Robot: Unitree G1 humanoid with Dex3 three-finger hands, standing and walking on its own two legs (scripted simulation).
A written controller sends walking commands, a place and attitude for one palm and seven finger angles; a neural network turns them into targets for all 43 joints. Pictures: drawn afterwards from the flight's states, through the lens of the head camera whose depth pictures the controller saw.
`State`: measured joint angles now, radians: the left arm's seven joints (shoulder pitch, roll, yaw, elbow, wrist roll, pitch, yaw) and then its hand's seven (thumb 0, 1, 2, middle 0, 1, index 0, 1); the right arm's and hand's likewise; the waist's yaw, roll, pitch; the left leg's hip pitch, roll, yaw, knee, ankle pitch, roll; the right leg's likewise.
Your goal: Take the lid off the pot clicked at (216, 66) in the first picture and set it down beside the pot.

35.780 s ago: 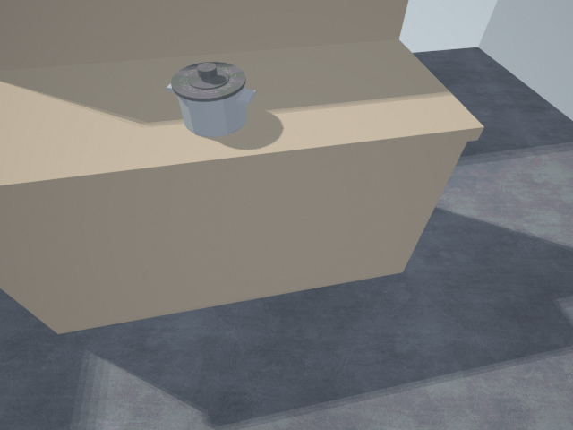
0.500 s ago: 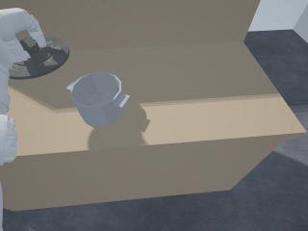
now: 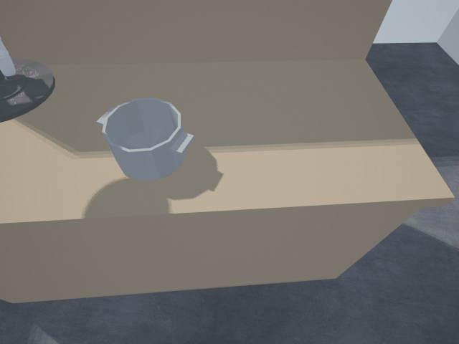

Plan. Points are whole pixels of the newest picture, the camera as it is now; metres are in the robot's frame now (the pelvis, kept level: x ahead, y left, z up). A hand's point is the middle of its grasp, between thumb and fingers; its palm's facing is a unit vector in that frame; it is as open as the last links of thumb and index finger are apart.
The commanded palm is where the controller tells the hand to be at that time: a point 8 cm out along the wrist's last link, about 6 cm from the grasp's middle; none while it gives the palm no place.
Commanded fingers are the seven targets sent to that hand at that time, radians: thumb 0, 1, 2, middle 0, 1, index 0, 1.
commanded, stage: move the lid sideways beside the pot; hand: left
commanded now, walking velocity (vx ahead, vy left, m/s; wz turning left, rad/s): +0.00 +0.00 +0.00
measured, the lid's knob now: out of the picture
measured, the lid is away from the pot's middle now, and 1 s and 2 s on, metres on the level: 0.20 0.24 0.24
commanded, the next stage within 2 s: lower the lid onto the table in 0.46 s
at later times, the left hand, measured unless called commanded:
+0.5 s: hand out of the picture +0.45 +0.39 +0.23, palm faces -0.30 -0.15 -0.94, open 7.6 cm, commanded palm +0.48 +0.39 +0.31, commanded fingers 0.00 0.67 1.03 -0.75 -1.19 -0.73 -1.07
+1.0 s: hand out of the picture +0.45 +0.38 +0.20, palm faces -0.35 -0.20 -0.91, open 7.6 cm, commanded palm +0.48 +0.39 +0.27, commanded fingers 0.00 0.67 1.03 -0.75 -1.19 -0.73 -1.07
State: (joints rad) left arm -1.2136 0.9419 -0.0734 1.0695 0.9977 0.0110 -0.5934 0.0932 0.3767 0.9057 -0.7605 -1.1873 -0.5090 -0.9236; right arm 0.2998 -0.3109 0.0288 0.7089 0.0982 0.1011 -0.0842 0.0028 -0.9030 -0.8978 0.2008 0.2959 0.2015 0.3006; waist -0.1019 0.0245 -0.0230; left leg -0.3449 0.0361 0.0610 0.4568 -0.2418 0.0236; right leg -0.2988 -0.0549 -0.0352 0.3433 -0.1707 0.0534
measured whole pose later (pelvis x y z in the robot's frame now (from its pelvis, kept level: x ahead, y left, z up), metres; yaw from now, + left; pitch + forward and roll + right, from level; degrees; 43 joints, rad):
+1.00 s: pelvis +0.01 +0.01 +0.00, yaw +0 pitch +9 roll -2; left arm -1.24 1.01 -0.03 1.18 1.02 0.01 -0.58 0.09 0.38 0.90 -0.76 -1.19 -0.50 -0.92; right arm 0.34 -0.31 0.04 0.71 0.11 0.09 -0.07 0.00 -0.90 -0.90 0.20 0.30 0.20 0.30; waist -0.13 0.02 -0.01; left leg -0.40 0.03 0.06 0.51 -0.28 0.04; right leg -0.33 -0.06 -0.03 0.36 -0.18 0.06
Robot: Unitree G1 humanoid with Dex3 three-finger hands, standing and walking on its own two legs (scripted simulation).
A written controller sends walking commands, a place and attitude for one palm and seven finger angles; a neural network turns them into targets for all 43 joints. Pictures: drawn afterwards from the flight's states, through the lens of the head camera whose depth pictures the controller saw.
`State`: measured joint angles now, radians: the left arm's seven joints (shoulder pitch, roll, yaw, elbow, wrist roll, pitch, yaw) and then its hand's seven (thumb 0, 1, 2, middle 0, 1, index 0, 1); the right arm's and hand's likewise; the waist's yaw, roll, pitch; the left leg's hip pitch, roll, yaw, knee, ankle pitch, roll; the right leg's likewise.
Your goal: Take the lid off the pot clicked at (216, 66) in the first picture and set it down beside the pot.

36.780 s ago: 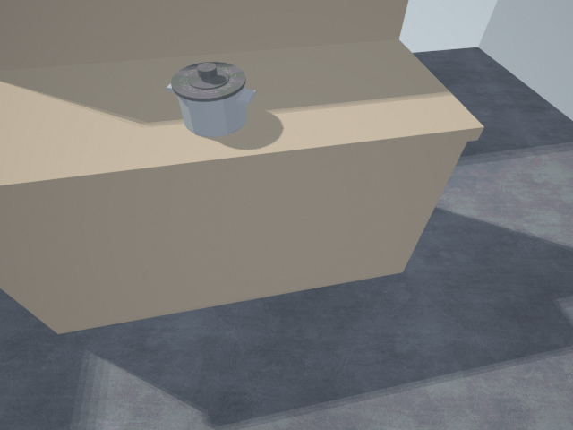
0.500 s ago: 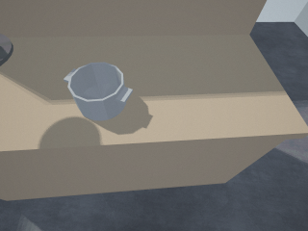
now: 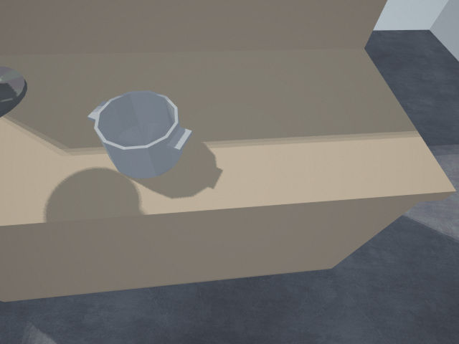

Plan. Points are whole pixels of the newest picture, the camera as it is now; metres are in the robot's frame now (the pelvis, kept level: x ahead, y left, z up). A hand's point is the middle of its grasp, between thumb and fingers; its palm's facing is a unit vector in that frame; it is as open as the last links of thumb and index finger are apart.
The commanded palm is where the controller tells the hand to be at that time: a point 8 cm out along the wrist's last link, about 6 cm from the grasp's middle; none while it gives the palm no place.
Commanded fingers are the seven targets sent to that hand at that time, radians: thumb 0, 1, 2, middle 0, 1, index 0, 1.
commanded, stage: lower the lid onto the table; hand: left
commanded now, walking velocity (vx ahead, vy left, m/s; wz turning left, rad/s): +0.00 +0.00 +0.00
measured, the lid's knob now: out of the picture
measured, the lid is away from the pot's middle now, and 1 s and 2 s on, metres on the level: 0.24 0.24 0.23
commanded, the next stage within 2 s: none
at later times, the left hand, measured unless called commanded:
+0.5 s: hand out of the picture +0.44 +0.37 +0.17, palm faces -0.41 -0.20 -0.89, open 7.6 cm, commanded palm +0.48 +0.38 +0.24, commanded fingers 0.00 0.67 1.03 -0.75 -1.19 -0.73 -1.07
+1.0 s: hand out of the picture +0.44 +0.38 +0.14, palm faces -0.45 -0.20 -0.87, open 7.6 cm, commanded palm +0.50 +0.39 +0.21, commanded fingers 0.00 0.67 1.03 -0.75 -1.19 -0.73 -1.07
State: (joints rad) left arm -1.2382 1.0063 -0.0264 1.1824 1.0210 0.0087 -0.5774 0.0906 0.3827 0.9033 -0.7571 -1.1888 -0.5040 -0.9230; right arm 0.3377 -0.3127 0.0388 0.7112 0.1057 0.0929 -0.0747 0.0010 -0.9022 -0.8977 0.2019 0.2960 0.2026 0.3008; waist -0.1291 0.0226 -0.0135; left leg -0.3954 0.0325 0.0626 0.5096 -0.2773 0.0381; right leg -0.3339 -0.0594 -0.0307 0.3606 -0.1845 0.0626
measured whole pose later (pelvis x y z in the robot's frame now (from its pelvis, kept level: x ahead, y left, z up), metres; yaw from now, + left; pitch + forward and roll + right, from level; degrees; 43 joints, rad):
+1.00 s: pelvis +0.00 +0.01 -0.01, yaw -1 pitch +12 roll -3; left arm -1.14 1.01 0.00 1.23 1.01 -0.10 -0.53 0.09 0.39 0.90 -0.75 -1.19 -0.50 -0.92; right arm 0.37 -0.31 0.04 0.73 0.11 0.09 -0.09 0.00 -0.90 -0.90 0.20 0.30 0.20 0.30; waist -0.15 0.01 -0.04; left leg -0.50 0.04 0.06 0.62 -0.33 0.05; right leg -0.44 -0.05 -0.02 0.46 -0.22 0.06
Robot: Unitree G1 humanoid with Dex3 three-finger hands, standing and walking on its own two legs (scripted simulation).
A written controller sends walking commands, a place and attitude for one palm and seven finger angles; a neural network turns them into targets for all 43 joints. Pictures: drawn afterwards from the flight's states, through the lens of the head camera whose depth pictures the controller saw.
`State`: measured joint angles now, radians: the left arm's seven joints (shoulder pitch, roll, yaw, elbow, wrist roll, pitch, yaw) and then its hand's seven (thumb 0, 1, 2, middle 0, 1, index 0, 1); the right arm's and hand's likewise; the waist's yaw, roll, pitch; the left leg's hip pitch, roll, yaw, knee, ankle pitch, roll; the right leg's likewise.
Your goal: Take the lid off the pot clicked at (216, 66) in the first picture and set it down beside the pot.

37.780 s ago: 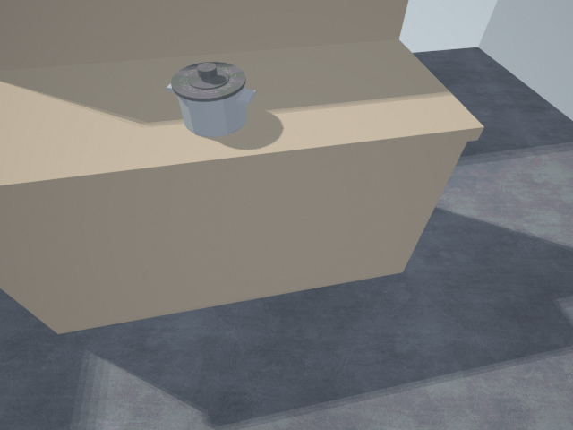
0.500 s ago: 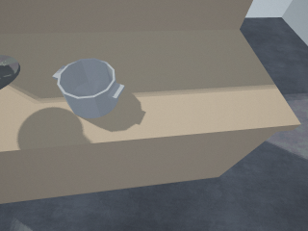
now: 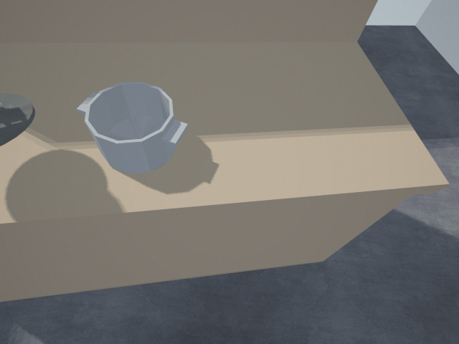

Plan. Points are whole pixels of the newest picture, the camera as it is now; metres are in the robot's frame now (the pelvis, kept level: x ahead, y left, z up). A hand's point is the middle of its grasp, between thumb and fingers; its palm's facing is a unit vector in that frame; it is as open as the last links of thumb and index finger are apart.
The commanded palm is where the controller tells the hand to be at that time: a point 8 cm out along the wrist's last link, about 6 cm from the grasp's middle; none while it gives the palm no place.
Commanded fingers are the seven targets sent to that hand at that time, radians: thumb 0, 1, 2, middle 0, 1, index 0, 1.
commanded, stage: lower the lid onto the table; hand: left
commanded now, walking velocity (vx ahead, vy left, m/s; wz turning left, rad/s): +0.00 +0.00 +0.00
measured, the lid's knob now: out of the picture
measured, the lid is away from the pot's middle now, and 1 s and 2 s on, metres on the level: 0.24 0.23 0.24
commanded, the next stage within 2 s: open the fingers wide in 1.40 s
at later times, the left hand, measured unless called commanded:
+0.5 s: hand out of the picture +0.45 +0.37 +0.11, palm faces -0.49 -0.17 -0.85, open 7.6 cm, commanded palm +0.51 +0.38 +0.18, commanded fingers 0.00 0.67 1.03 -0.75 -1.19 -0.73 -1.07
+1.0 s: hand out of the picture +0.45 +0.38 +0.08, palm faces -0.52 -0.15 -0.84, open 7.5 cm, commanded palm +0.52 +0.39 +0.15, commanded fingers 0.00 0.67 1.03 -0.75 -1.19 -0.73 -1.07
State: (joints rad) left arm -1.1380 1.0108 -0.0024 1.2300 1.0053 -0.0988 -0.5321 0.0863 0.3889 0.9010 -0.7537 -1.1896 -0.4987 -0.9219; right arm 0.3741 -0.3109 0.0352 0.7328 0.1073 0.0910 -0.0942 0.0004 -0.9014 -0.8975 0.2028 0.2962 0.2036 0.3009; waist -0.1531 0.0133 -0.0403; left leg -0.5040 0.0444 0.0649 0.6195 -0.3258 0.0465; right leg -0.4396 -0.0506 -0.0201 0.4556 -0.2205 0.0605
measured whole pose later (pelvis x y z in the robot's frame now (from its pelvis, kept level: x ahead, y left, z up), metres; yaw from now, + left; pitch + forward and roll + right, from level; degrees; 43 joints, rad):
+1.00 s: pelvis -0.01 +0.01 -0.02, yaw -1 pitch +16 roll -4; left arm -1.05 1.00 0.03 1.21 1.02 -0.20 -0.49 0.09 0.39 0.90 -0.75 -1.19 -0.50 -0.92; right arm 0.39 -0.30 0.04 0.73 0.10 0.10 -0.11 0.00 -0.90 -0.90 0.20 0.30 0.20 0.30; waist -0.17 0.01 -0.06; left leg -0.66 0.05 0.06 0.76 -0.38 0.06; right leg -0.59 -0.04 0.00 0.58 -0.26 0.05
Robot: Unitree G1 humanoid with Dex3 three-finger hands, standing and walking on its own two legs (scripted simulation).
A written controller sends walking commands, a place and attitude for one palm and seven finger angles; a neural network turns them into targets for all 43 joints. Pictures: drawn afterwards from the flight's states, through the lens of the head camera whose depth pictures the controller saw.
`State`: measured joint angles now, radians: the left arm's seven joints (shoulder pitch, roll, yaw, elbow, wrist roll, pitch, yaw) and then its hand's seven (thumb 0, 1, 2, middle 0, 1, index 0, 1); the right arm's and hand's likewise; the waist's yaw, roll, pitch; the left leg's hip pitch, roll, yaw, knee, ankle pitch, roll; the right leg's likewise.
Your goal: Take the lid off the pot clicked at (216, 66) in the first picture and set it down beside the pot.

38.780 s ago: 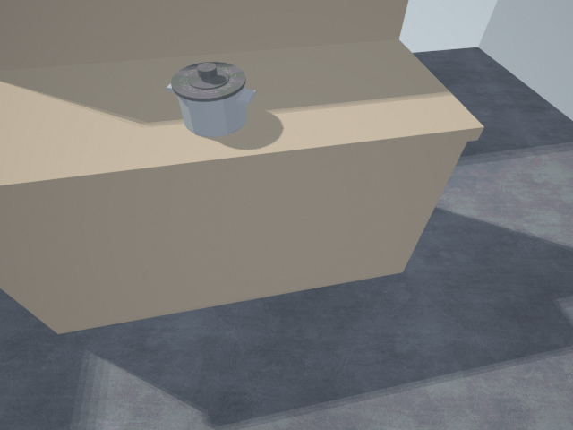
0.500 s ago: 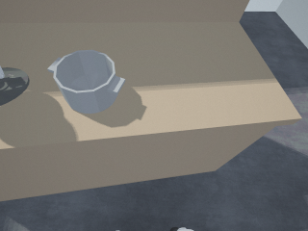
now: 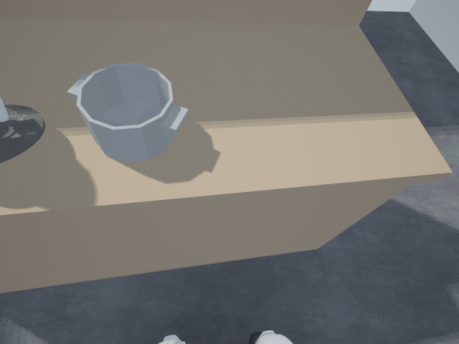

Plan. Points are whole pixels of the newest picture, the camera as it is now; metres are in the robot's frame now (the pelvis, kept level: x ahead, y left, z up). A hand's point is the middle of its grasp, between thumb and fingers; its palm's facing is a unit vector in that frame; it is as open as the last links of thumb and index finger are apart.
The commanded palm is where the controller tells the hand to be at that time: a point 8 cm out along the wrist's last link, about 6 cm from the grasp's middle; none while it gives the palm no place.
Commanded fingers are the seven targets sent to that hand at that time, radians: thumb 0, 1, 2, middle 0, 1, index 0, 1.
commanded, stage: lower the lid onto the table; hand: left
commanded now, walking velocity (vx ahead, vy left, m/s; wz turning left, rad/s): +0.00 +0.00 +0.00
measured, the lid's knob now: out of the picture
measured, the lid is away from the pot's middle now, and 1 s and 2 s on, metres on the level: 0.23 0.24 0.24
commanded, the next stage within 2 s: open the fingers wide in 0.40 s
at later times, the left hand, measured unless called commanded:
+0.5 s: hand out of the picture +0.44 +0.37 +0.07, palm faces -0.52 -0.16 -0.84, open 7.6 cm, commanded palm +0.46 +0.36 +0.13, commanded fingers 0.00 0.66 1.00 -0.74 -1.19 -0.72 -1.07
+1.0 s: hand out of the picture +0.40 +0.36 +0.06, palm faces -0.49 -0.15 -0.86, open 8.0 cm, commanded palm +0.47 +0.37 +0.13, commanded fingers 0.00 0.32 0.58 -0.44 -1.08 -0.43 -1.04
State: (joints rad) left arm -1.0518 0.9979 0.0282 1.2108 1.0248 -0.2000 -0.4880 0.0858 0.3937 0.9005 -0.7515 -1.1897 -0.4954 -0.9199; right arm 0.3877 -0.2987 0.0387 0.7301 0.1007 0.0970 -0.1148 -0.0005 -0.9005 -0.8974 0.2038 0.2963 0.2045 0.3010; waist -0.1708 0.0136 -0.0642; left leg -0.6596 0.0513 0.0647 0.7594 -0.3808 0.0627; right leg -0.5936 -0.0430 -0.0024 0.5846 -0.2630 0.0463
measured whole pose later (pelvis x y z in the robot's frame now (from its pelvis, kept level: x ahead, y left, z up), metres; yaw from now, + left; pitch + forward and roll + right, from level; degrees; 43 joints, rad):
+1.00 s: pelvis -0.02 -0.02 -0.01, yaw +1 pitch +16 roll -4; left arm -0.94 0.97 0.06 1.16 1.02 -0.23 -0.41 0.02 0.43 0.71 -0.67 -1.15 -0.39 -0.94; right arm 0.31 -0.30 0.04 0.70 0.10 0.13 -0.12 0.00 -0.90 -0.90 0.20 0.30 0.20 0.30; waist -0.15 0.01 -0.07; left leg -0.75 0.06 0.03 0.85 -0.38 0.04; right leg -0.69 -0.03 -0.01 0.70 -0.30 0.06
